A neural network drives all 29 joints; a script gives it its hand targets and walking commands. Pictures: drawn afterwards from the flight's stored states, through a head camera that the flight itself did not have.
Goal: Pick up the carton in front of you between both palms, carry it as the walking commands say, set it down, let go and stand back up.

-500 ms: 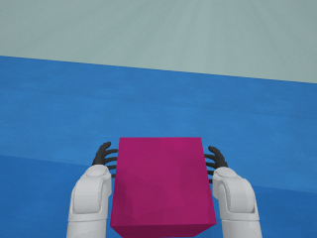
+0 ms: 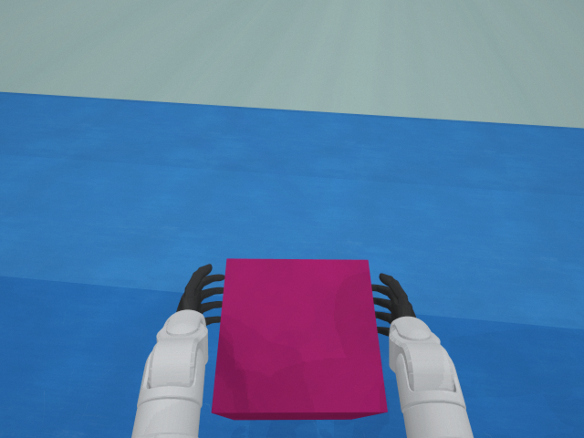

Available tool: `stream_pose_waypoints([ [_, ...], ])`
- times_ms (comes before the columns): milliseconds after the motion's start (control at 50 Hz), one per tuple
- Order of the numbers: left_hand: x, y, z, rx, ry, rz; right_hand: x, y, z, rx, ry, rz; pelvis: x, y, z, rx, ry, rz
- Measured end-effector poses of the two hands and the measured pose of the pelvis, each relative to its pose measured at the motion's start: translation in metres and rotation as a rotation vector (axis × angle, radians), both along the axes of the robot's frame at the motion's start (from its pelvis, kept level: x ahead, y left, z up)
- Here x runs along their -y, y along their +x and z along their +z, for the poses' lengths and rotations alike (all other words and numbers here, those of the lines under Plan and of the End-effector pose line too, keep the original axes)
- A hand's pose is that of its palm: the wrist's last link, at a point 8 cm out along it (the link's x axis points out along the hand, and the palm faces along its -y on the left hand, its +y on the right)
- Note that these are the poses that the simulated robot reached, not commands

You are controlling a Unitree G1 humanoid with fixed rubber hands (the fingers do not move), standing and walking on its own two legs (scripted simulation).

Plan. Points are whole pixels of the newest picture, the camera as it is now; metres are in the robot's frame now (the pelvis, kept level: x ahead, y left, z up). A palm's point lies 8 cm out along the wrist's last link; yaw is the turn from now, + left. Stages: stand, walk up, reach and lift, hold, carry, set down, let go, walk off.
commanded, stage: carry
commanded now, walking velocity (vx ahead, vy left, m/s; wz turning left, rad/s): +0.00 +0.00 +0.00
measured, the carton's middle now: (295, 347) +0.30 +0.00 -0.07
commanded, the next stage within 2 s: hold in 1.04 s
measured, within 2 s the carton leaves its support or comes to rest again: neither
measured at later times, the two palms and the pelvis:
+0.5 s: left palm (178, 342) +0.25 +0.15 +0.05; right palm (408, 347) +0.25 -0.14 +0.04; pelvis -0.04 +0.00 +0.00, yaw +0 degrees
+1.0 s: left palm (174, 351) +0.24 +0.16 +0.05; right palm (409, 356) +0.23 -0.14 +0.05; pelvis -0.05 +0.00 +0.00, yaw +0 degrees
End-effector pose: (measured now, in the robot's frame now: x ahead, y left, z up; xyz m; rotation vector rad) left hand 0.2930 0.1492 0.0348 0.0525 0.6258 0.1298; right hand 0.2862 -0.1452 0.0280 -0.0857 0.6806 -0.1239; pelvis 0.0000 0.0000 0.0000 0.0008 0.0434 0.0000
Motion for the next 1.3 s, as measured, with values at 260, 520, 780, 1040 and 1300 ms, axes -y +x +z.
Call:
stream_pose_waypoints([
  [260, -0.004, -0.030, 0.016, 0.011, -0.008, 0.023, -0.004, -0.024, 0.016, 0.011, 0.000, 0.016, 0.001, -0.024, 0.002, 0.022, -0.002, 0.004],
  [520, -0.005, -0.047, 0.018, 0.003, -0.002, 0.023, -0.005, -0.041, 0.017, 0.003, 0.007, 0.012, 0.000, -0.043, 0.003, 0.024, -0.006, 0.008],
  [780, -0.005, -0.054, 0.015, -0.002, -0.009, 0.022, -0.005, -0.050, 0.013, -0.002, 0.002, 0.009, 0.000, -0.051, 0.002, 0.017, -0.007, 0.007],
  [1040, -0.008, -0.057, 0.015, 0.008, -0.013, 0.028, -0.008, -0.051, 0.017, 0.008, 0.003, 0.015, -0.002, -0.053, 0.001, 0.017, -0.005, 0.009],
  [1300, 0.001, -0.072, 0.022, 0.020, -0.026, -0.010, 0.002, -0.070, 0.026, 0.020, -0.008, -0.007, -0.001, -0.068, 0.007, 0.194, -0.009, -0.037],
])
